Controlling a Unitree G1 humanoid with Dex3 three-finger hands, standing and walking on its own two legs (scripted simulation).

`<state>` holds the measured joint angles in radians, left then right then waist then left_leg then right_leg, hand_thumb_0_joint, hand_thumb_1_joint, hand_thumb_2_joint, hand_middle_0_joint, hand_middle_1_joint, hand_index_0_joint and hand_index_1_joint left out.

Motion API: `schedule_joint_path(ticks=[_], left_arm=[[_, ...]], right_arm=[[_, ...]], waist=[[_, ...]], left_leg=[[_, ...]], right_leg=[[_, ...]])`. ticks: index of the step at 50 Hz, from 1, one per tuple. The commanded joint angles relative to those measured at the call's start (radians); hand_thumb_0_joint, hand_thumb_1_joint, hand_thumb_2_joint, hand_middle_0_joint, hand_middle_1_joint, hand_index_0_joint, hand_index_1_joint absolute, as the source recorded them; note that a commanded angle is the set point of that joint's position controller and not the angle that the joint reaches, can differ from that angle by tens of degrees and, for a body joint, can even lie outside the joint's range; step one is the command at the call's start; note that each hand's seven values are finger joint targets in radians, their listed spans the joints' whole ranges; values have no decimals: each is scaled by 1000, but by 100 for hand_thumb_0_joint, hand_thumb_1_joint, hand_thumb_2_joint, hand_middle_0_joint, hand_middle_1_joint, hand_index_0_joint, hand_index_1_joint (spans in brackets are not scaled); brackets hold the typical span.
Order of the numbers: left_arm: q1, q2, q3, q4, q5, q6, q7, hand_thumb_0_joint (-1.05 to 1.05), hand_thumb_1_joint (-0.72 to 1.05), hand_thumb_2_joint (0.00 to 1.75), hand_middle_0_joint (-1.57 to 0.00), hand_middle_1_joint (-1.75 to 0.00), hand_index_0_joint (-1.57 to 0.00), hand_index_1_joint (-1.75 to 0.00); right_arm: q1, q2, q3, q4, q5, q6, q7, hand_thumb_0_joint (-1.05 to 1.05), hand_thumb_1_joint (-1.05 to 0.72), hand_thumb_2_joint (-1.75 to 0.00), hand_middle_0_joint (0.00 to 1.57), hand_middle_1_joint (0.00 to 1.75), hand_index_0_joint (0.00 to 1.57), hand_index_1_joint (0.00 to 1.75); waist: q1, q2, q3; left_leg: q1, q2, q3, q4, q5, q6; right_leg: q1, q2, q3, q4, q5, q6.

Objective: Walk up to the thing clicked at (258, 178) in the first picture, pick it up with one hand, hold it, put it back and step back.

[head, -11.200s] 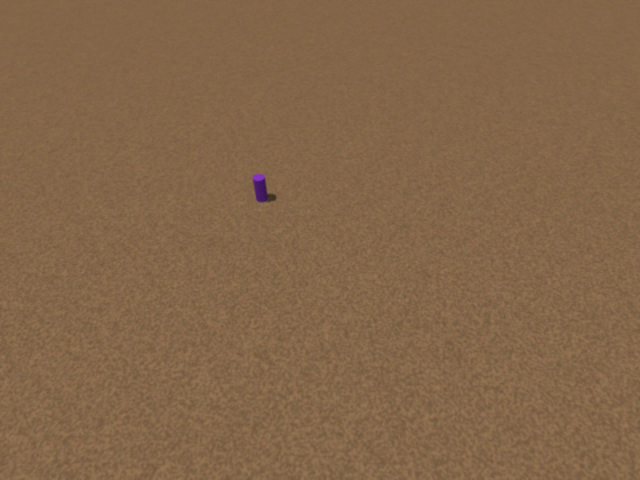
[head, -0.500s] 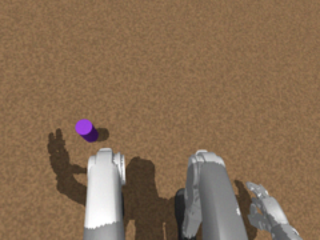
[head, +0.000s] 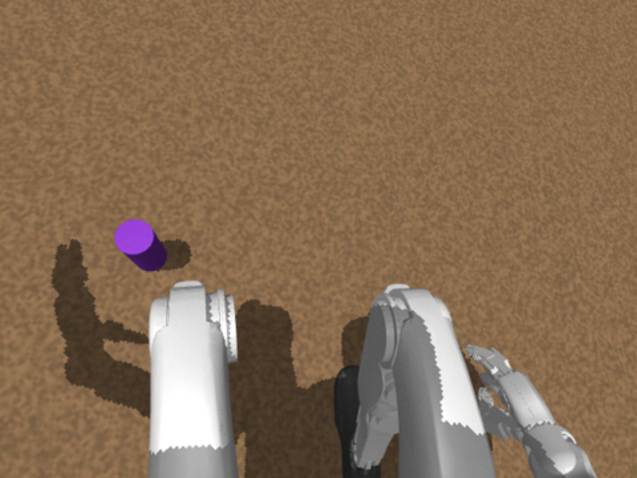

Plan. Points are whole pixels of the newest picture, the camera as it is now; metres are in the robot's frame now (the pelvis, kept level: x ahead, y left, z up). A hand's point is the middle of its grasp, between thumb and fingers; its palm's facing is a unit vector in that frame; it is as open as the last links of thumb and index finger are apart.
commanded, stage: approach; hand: left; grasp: from the side
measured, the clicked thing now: (143, 247) +0.42 +0.28 -0.28
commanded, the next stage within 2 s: close in in 0.24 s
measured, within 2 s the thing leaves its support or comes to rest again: neither
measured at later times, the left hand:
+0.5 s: hand (96, 267) +0.36 +0.32 -0.21, palm faces +0.12 -0.99 +0.06, open 17.6 cm
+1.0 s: hand (127, 267) +0.37 +0.28 -0.23, palm faces +0.24 -0.97 +0.03, open 17.5 cm
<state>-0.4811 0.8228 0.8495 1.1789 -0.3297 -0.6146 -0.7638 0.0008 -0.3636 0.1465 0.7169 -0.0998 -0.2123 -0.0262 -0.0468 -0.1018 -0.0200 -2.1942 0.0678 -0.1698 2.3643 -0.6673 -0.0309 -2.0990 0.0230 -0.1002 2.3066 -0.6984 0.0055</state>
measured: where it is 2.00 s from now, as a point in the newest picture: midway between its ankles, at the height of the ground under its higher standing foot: (284, 454)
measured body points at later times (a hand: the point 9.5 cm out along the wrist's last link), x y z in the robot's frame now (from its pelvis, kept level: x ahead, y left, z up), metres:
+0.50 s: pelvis +0.00 +0.01 -0.06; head +0.22 +0.16 +0.30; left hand +0.35 +0.37 -0.21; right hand +0.20 -0.24 -0.11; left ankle +0.09 +0.14 -0.31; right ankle +0.10 -0.12 -0.31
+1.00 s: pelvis -0.02 +0.02 -0.08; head +0.18 +0.18 +0.28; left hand +0.35 +0.33 -0.23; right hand +0.16 -0.23 -0.10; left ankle +0.09 +0.14 -0.31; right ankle +0.10 -0.12 -0.31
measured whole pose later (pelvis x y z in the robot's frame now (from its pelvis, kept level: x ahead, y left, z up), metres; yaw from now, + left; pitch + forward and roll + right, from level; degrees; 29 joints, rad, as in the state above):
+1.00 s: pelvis -0.02 +0.02 -0.08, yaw -8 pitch +8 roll -15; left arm -0.44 0.72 0.57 1.38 -0.21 -1.12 -0.23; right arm -0.17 -0.38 0.46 0.59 -0.34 -0.07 0.13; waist -0.17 -0.28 0.26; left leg -2.20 0.05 -0.39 2.69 -0.67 -0.03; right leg -2.05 0.10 -0.24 2.48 -0.63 0.05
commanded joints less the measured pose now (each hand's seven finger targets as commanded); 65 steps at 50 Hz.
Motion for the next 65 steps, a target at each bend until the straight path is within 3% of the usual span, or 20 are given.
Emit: schedule_joint_path(ticks=[1,5,7,9,14,17,19,21,24,26,27,29,32,35,38,44,53,59,61,65], left_arm=[[-141,330,17,-56,-33,-142,-27,0,-57,6,-7,-9,-5,-11],[-161,454,67,-106,-22,-220,-8,0,-59,6,-8,-9,-5,-11],[-128,417,42,-55,-13,-239,3,0,-59,7,-7,-10,-5,-12],[-143,441,49,-88,0,-261,23,0,-57,8,-7,-11,-5,-12],[-83,298,-33,-45,12,-306,57,0,-61,7,-7,-12,-5,-13],[-110,162,-136,-6,-9,-333,71,0,-61,6,-7,-12,-5,-13],[-105,198,-131,-3,-1,-355,101,0,-61,3,-6,-11,-6,-11],[-88,162,-159,40,10,-379,138,0,-61,3,-7,-11,-7,-11],[-78,229,-106,-17,28,-433,213,0,-61,3,-7,-11,-7,-11],[-85,212,-116,-32,37,-459,262,0,-61,4,-7,-12,-7,-11],[-74,220,-92,-47,41,-470,286,0,-61,3,-7,-11,-7,-11],[-88,168,-139,-34,60,-485,323,0,-61,4,-7,-11,-7,-10],[-86,147,-167,-21,81,-500,370,0,-61,3,-6,-9,-6,-8],[-97,75,-260,-6,89,-508,397,0,-60,3,-6,-8,-6,-8],[-87,55,-295,18,90,-520,426,0,-61,4,-5,-9,-6,-7],[-109,79,-275,67,91,-559,505,0,-58,6,-5,-9,-6,-8],[-103,111,-271,84,147,-610,594,0,-43,12,-5,-9,-5,-8],[-114,100,-295,93,155,-627,631,0,-32,21,-14,-12,-12,-13],[-113,91,-305,96,157,-631,641,0,-16,31,-28,-26,-27,-27],[-133,101,-308,92,157,-635,663,0,2,42,-37,-35,-36,-36]], right_arm=[[30,-252,-43,-67,-31,-31,-14,0,-90,-90,20,30,20,30],[-25,-275,-2,-73,-67,-13,-6,0,-91,-90,20,30,20,30],[-42,-279,23,-77,-84,1,-1,0,-91,-91,20,30,20,30],[-49,-288,39,-64,-103,15,1,0,-92,-91,20,30,20,30],[-93,-309,60,-80,-132,45,13,0,-93,-91,20,30,20,30],[-120,-309,78,-95,-141,48,24,0,-93,-91,20,30,20,30],[-135,-316,93,-103,-147,55,29,0,-93,-90,20,30,20,30],[-142,-318,112,-99,-156,70,40,0,-93,-90,20,30,20,30],[-167,-332,125,-113,-169,82,55,0,-93,-90,20,30,20,30],[-173,-334,137,-119,-173,87,67,0,-92,-90,20,30,20,30],[-175,-337,137,-129,-180,90,70,0,-93,-90,20,30,20,30],[-190,-341,136,-143,-185,96,76,0,-92,-90,20,30,20,30],[-171,-351,132,-132,-209,110,87,0,-93,-90,20,30,20,30],[-187,-349,137,-149,-216,114,100,0,-93,-90,20,30,20,30],[-184,-354,146,-147,-223,117,113,0,-92,-90,20,30,20,30],[-201,-358,171,-170,-226,130,128,0,-91,-90,20,30,20,30],[-205,-360,201,-183,-256,156,139,0,-90,-90,20,30,20,30],[-207,-370,210,-178,-263,161,146,0,-89,-90,20,30,20,30],[-201,-371,217,-176,-266,165,147,0,-89,-90,20,30,20,30],[-207,-372,222,-176,-270,168,148,0,-88,-90,20,30,20,30]], waist=[[-5,226,-527],[23,313,-555],[3,335,-540],[-4,383,-543],[-58,410,-507],[-117,353,-460],[-109,342,-434],[-117,329,-386],[-91,381,-385],[-100,384,-352],[-94,388,-367],[-117,402,-322],[-155,414,-314],[-175,352,-266],[-196,310,-254],[-190,285,-197],[-202,348,-186],[-228,340,-174],[-234,336,-179],[-239,336,-168]], left_leg=[[379,-6,81,-191,46,37],[407,6,73,-156,60,31],[417,11,56,-140,83,25],[456,17,44,-130,114,16],[495,25,5,-94,189,2],[456,27,-14,-55,173,6],[429,26,-19,-40,161,8],[403,27,-30,-38,130,6],[424,27,-31,-37,133,-1],[395,25,-37,-42,102,-1],[409,26,-37,-31,122,-2],[395,26,-41,-45,82,-4],[395,25,-53,-36,70,-7],[342,20,-53,-22,15,4],[326,16,-64,-11,0,8],[286,12,-82,-15,-50,10],[316,20,-94,-18,-14,1],[318,20,-110,-14,-18,-1],[330,21,-119,-13,9,-3],[327,23,-117,-4,6,0]], right_leg=[[238,48,-57,-204,60,-40],[253,58,-74,-151,82,-39],[249,63,-92,-119,104,-39],[245,65,-104,-97,133,-40],[218,68,-146,-50,203,-39],[221,71,-166,-49,216,-33],[230,73,-175,-42,212,-30],[220,74,-188,-33,186,-28],[245,77,-197,-21,192,-29],[250,77,-207,-18,176,-27],[267,79,-207,-18,197,-25],[232,77,-214,-15,174,-27],[227,78,-224,-6,184,-25],[217,81,-227,-31,160,-21],[229,87,-241,-31,157,-14],[212,92,-254,-24,114,-15],[233,100,-261,-8,154,-16],[235,102,-276,-10,163,-12],[252,104,-281,-8,184,-10],[254,106,-279,-15,188,-8]])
